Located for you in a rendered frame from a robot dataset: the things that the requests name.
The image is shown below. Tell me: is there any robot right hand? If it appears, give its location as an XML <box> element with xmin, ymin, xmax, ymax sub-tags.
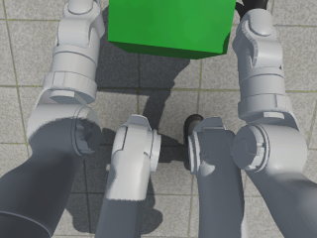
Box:
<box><xmin>235</xmin><ymin>0</ymin><xmax>268</xmax><ymax>22</ymax></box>

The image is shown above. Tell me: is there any right robot upper arm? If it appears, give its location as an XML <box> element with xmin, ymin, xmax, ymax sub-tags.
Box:
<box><xmin>231</xmin><ymin>123</ymin><xmax>317</xmax><ymax>238</ymax></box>

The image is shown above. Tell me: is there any left robot upper arm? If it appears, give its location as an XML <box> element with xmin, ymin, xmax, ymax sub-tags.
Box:
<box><xmin>0</xmin><ymin>103</ymin><xmax>102</xmax><ymax>238</ymax></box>

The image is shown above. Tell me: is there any right robot thigh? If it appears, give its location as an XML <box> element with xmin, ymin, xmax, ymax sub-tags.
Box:
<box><xmin>188</xmin><ymin>126</ymin><xmax>250</xmax><ymax>238</ymax></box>

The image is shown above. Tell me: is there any robot right forearm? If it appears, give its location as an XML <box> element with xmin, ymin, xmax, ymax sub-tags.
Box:
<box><xmin>232</xmin><ymin>8</ymin><xmax>308</xmax><ymax>151</ymax></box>

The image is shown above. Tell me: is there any robot left shin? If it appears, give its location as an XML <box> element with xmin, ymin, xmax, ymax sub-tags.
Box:
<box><xmin>111</xmin><ymin>114</ymin><xmax>152</xmax><ymax>161</ymax></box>

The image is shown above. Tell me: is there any carton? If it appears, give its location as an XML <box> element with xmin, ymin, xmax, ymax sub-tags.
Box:
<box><xmin>107</xmin><ymin>0</ymin><xmax>237</xmax><ymax>60</ymax></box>

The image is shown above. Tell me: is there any robot left forearm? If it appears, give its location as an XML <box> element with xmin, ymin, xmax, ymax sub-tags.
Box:
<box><xmin>27</xmin><ymin>0</ymin><xmax>105</xmax><ymax>145</ymax></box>

